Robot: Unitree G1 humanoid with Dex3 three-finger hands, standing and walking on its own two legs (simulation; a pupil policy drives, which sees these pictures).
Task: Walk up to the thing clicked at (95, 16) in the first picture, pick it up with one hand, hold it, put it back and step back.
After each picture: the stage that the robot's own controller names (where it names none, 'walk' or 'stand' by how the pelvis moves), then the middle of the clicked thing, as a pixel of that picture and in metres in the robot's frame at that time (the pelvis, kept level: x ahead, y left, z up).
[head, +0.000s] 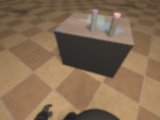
stand; (93, 21) +1.06 +0.06 +0.10
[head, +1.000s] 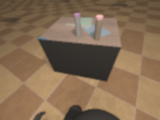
walk; (77, 26) +0.92 +0.26 +0.11
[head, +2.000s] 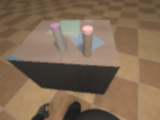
stand; (59, 39) +0.57 +0.33 +0.12
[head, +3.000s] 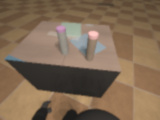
stand; (63, 42) +0.57 +0.28 +0.10
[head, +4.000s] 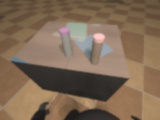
stand; (67, 44) +0.54 +0.24 +0.10
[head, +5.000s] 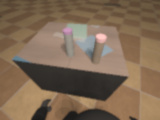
stand; (69, 44) +0.56 +0.23 +0.10
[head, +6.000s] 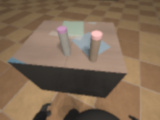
stand; (65, 42) +0.54 +0.26 +0.10
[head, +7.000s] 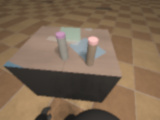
stand; (62, 47) +0.53 +0.27 +0.09
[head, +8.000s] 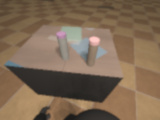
stand; (63, 47) +0.53 +0.27 +0.09
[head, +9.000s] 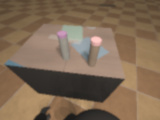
stand; (64, 47) +0.52 +0.26 +0.09
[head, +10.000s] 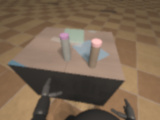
rise first; (66, 48) +0.53 +0.26 +0.10
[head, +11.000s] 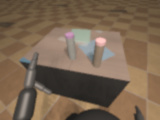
go down; (71, 47) +0.55 +0.25 +0.10
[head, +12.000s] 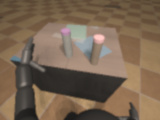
go down; (67, 44) +0.55 +0.24 +0.11
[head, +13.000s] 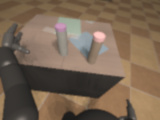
go down; (62, 42) +0.53 +0.24 +0.11
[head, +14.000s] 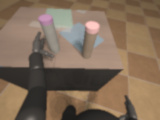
close in; (51, 37) +0.52 +0.26 +0.14
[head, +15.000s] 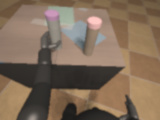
close; (55, 33) +0.53 +0.24 +0.15
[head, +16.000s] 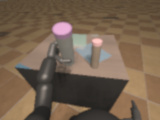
lift; (66, 49) +0.30 +0.15 +0.30
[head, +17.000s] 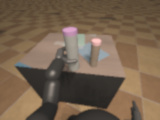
lift; (72, 51) +0.34 +0.14 +0.25
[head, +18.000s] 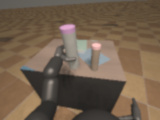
hold; (71, 49) +0.32 +0.14 +0.29
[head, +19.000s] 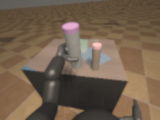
crouch; (74, 49) +0.31 +0.12 +0.31
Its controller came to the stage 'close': yes
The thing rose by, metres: 0.21
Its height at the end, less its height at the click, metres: +0.19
